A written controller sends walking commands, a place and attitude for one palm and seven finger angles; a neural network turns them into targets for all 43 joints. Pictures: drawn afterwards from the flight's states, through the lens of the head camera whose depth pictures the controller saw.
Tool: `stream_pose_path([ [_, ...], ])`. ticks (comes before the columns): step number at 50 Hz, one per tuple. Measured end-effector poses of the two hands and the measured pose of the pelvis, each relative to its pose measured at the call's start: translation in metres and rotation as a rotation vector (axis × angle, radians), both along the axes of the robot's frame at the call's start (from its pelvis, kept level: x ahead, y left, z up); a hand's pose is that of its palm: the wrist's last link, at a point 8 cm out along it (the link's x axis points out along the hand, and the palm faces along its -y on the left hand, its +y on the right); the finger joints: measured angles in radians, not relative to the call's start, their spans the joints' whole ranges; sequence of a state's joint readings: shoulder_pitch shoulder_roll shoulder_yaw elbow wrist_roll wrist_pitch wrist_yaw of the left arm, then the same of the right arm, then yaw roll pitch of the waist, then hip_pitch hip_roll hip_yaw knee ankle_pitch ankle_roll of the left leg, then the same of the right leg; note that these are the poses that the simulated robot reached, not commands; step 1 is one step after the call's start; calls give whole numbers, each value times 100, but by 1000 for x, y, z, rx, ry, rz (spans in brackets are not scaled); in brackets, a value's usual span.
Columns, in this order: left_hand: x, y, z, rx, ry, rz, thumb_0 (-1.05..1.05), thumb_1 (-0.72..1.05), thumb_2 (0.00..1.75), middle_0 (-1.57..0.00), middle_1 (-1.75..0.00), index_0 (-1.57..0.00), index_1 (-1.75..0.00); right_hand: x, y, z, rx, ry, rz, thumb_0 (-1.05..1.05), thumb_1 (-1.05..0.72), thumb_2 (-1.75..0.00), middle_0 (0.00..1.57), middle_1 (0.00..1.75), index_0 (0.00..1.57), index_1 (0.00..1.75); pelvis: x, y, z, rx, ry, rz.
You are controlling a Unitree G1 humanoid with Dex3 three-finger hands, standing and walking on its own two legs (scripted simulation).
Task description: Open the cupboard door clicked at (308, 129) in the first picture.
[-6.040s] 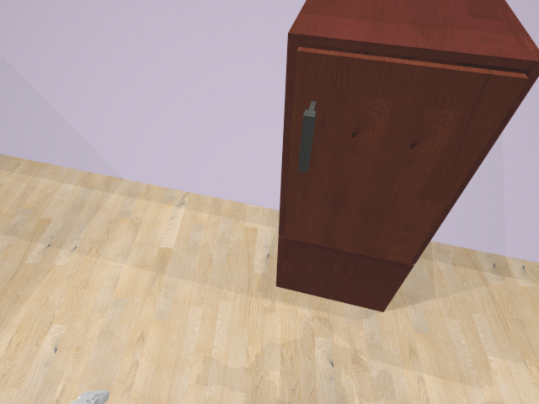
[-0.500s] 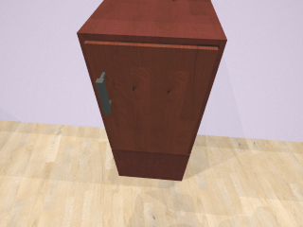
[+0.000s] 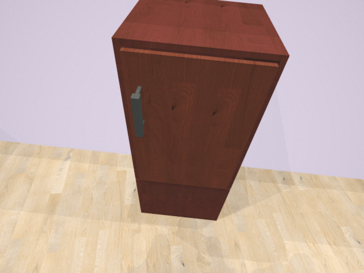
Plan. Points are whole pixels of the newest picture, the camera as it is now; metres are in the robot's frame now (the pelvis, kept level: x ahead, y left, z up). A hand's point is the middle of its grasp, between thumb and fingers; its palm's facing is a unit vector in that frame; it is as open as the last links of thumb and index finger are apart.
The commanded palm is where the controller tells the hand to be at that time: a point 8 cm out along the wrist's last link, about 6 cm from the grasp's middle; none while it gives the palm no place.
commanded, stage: come to a stop and stand still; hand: left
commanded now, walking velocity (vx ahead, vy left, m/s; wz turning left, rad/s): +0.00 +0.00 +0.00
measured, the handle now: (139, 112) +0.53 +0.16 +0.05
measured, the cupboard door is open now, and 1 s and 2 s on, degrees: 0 0 0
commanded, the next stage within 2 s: look again from close up in 0.32 s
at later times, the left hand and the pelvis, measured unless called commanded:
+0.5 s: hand out of the picture -0.02 +0.19 -0.17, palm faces +0.00 -0.98 -0.22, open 7.4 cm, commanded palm none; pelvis -0.01 +0.00 +0.01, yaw +0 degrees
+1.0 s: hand out of the picture +0.01 +0.18 -0.17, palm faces -0.01 -0.98 -0.21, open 7.4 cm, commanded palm +0.10 +0.22 -0.07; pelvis +0.00 -0.01 +0.01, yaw -1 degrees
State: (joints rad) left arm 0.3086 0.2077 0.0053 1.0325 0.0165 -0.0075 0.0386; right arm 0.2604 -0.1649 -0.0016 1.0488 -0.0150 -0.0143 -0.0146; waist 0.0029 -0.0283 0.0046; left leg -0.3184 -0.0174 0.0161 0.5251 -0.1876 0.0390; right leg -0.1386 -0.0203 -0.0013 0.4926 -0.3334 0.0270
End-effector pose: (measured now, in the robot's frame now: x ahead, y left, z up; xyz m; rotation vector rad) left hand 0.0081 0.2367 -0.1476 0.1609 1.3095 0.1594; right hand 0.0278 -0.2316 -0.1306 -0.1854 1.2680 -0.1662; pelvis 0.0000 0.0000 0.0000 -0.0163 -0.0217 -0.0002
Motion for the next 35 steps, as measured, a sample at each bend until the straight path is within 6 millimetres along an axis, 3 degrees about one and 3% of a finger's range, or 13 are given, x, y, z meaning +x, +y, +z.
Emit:
stream_pose_path([
  [10,-9,16,7,26,13,-8,1,91,90,-20,-30,-20,-29,11,-7,5,-15,-28,21,1,-91,-90,20,30,20,30,-6,4,3,4,2,-2],
  [23,-32,7,7,9,83,-8,1,91,90,-20,-30,-20,-29,7,-23,8,-37,3,24,1,-91,-90,20,30,20,30,-8,0,5,8,8,-6],
  [35,-20,-3,7,3,68,-19,1,91,90,-20,-30,-20,-29,2,-25,5,-25,24,13,1,-91,-90,20,30,20,30,-5,-7,6,9,2,-11],
])
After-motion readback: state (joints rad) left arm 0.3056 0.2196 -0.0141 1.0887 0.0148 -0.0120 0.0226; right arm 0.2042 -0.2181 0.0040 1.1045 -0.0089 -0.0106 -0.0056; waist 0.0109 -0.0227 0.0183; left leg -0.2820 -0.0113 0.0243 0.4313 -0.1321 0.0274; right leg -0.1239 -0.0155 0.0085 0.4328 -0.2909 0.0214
